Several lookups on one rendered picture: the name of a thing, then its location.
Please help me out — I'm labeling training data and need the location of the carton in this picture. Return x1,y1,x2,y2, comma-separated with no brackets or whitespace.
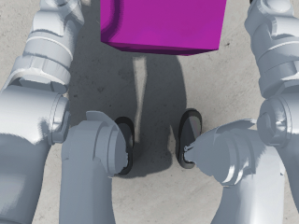
100,0,227,56

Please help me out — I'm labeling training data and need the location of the robot left forearm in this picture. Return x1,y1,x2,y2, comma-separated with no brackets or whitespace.
0,0,85,95

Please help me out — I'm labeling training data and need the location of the robot left foot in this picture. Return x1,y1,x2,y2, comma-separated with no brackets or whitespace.
115,117,135,175

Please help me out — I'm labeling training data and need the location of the robot foot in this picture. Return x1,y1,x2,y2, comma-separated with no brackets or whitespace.
115,117,135,175
177,109,203,169

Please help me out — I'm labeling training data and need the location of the robot right forearm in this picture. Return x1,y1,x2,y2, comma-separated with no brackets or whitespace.
244,0,299,99

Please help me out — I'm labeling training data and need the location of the left robot upper arm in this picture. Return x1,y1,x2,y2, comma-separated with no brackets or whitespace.
0,85,71,224

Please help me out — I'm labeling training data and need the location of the robot right foot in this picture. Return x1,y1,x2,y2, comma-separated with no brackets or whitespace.
177,109,203,169

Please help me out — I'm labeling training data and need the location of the right robot upper arm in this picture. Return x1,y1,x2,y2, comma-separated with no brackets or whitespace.
256,92,299,214

